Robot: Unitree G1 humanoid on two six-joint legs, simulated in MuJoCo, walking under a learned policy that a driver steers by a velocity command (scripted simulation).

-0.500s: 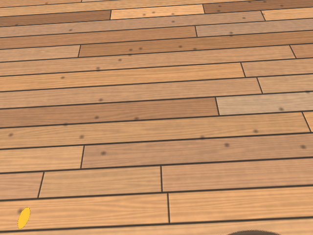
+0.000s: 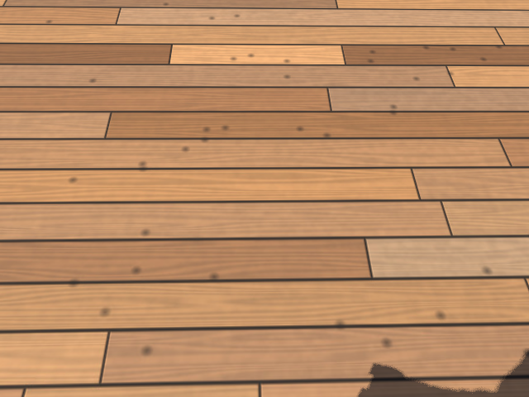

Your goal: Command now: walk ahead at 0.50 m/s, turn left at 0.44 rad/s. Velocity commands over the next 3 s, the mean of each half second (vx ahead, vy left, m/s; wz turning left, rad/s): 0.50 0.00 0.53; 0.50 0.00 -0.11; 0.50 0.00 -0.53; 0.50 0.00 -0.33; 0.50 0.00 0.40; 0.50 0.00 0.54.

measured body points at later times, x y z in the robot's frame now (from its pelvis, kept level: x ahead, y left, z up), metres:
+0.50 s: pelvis +0.27 -0.04 +0.00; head +0.30 -0.04 +0.45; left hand +0.23 +0.24 -0.12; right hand +0.48 -0.26 -0.12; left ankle +0.29 +0.11 -0.66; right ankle +0.27 -0.13 -0.75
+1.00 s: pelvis +0.51 +0.08 +0.00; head +0.52 +0.10 +0.45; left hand +0.52 +0.36 -0.14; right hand +0.60 -0.17 -0.13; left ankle +0.45 +0.14 -0.75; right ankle +0.60 -0.05 -0.67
